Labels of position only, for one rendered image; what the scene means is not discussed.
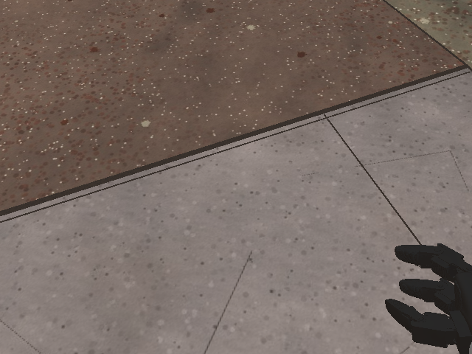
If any robot right hand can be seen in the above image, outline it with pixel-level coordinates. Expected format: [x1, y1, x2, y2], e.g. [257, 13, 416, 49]
[385, 243, 472, 354]

